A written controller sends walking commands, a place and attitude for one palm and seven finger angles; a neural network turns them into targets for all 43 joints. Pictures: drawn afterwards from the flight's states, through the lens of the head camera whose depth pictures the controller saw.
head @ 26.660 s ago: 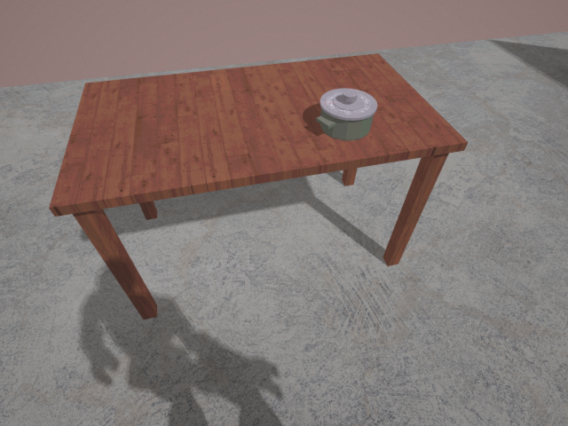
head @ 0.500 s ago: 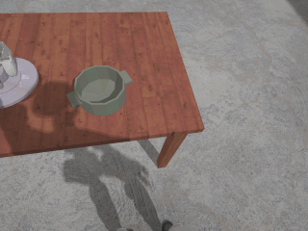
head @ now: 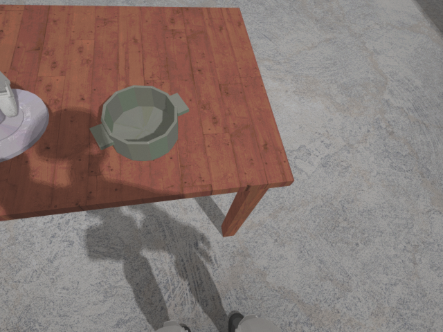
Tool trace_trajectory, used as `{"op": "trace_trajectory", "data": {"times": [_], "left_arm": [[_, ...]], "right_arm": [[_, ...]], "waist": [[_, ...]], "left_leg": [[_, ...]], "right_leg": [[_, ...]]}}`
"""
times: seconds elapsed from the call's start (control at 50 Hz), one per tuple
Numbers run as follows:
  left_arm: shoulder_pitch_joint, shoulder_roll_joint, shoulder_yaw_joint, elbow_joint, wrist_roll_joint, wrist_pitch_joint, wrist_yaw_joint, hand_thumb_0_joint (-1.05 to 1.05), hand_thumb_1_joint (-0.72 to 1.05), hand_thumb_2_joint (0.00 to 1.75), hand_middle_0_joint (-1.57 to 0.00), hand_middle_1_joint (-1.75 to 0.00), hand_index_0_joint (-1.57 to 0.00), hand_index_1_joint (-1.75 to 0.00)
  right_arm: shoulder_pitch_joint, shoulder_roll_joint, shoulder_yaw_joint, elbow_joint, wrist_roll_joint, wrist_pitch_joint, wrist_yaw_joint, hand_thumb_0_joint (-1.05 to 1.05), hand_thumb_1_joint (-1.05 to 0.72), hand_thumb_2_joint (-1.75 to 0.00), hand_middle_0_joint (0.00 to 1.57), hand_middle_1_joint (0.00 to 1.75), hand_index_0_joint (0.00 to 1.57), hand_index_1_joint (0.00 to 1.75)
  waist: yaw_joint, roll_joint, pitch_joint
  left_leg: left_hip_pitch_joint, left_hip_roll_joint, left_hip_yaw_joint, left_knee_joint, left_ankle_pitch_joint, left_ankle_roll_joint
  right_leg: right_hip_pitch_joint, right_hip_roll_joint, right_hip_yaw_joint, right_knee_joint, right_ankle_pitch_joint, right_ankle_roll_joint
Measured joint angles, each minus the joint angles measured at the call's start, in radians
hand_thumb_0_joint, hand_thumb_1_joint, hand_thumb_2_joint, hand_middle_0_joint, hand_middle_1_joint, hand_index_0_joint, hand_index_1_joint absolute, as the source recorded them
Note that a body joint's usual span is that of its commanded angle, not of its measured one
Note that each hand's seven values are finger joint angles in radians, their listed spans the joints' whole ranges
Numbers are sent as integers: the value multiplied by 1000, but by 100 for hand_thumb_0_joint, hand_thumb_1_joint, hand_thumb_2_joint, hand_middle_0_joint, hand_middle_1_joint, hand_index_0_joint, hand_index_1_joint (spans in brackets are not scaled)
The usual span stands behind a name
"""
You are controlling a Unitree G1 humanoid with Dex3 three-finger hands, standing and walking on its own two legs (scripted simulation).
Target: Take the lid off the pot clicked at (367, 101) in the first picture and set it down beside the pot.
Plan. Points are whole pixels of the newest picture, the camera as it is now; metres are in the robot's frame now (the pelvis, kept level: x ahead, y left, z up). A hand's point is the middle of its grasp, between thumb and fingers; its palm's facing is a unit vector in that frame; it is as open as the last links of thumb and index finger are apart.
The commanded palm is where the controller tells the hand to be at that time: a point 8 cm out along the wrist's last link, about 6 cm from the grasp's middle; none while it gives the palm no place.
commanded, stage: lower the lid onto the table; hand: left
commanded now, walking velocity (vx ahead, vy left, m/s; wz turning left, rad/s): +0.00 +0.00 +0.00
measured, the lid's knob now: out of the picture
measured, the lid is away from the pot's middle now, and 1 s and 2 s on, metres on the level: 0.24 0.25 0.25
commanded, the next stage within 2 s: open the fingers wide in 1.22 s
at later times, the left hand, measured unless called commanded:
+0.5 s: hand out of the picture +0.49 +0.36 +0.04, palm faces -0.49 -0.13 -0.86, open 6.3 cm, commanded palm +0.58 +0.35 +0.10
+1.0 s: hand out of the picture +0.50 +0.37 +0.01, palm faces -0.51 -0.13 -0.85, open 6.4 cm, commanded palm +0.58 +0.34 +0.06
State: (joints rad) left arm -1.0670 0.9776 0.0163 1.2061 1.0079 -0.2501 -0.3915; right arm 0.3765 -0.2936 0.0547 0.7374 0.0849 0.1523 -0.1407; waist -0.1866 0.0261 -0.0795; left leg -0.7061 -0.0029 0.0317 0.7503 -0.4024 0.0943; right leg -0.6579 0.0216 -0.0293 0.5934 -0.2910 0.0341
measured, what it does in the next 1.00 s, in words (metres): stands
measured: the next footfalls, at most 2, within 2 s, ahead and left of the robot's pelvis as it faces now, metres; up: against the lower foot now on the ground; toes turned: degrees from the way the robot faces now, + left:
none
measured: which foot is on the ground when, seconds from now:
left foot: down 0.00-1.00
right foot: down 0.00-1.00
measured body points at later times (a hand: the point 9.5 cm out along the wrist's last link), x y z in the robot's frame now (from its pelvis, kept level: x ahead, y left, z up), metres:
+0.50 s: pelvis +0.00 +0.02 -0.01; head +0.15 +0.06 +0.41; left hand +0.51 +0.36 +0.09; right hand -0.06 -0.26 -0.10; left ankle -0.04 +0.05 -0.71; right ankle -0.02 -0.16 -0.71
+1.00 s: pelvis +0.00 +0.03 -0.02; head +0.16 +0.08 +0.40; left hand +0.52 +0.37 +0.06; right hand -0.07 -0.24 -0.10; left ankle -0.04 +0.05 -0.71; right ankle -0.02 -0.16 -0.71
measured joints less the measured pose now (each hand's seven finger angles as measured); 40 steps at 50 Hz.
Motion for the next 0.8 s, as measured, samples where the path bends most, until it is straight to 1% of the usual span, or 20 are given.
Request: {"op": "trace_trajectory", "data": {"times": [0.12,0.2,0.3,0.42,0.5,0.56,0.6,0.68,0.74,0.8], "left_arm": [[-18,11,-8,22,3,5,13,4,36,42,-75,-95,-85,-100],[-22,5,-12,15,13,5,10,4,36,41,-75,-96,-85,-100],[-26,1,-15,24,7,-2,11,4,36,42,-75,-96,-85,-100],[-23,-20,1,6,29,-11,29,4,36,42,-75,-95,-86,-100],[-47,-20,-4,35,24,3,51,5,36,42,-75,-95,-86,-99],[-68,-23,-26,53,33,20,62,4,36,42,-75,-95,-86,-100],[-72,-24,-21,57,44,21,63,4,36,42,-75,-95,-85,-100],[-73,-16,-9,61,51,24,63,4,36,42,-75,-95,-85,-100],[-66,-22,-2,45,60,26,65,4,36,42,-75,-95,-85,-100],[-69,-28,12,41,60,24,68,5,36,42,-75,-95,-85,-100]], "right_arm": [[-3,-2,4,-5,-2,6,3,0,-90,-90,21,30,21,30],[-1,0,-1,-4,-7,11,7,0,-90,-90,21,30,21,30],[1,5,3,-3,-9,17,7,0,-90,-90,21,30,21,30],[11,11,-4,1,-25,19,9,0,-90,-90,21,30,21,30],[16,14,2,-2,-25,24,12,0,-90,-90,21,30,21,30],[18,14,3,-7,-24,24,17,0,-90,-90,21,30,21,30],[18,12,4,-11,-27,27,19,0,-90,-90,21,30,21,30],[20,14,8,-20,-30,32,18,0,-90,-90,21,30,21,30],[27,18,1,-19,-40,32,20,0,-90,-90,21,30,21,30],[33,23,-1,-14,-47,38,22,0,-90,-90,21,30,21,30]], "waist": [[-4,2,2],[-2,9,4],[-5,8,1],[-12,20,0],[-20,14,-6],[-26,18,-5],[-29,22,-1],[-37,19,1],[-38,26,1],[-38,27,1]], "left_leg": [[-23,-2,2,19,-8,6],[-42,-5,0,29,-9,10],[-63,-7,1,43,-15,17],[-81,-11,-8,53,-17,19],[-88,-12,-4,60,-22,26],[-101,-11,-6,72,-27,27],[-110,-11,-7,78,-28,28],[-129,-11,-4,93,-34,33],[-142,-11,-13,99,-34,31],[-146,-13,-20,100,-33,30]], "right_leg": [[-21,-2,1,16,-5,4],[-38,-4,-1,23,-4,-2],[-58,-7,0,34,-10,2],[-74,-7,-5,45,-3,-17],[-78,-9,0,45,-12,-8],[-90,-7,-2,54,-13,-15],[-99,-6,-2,61,-10,-18],[-116,-6,2,70,-17,-9],[-127,-4,-3,77,-10,-18],[-133,-3,-4,83,-4,-27]]}}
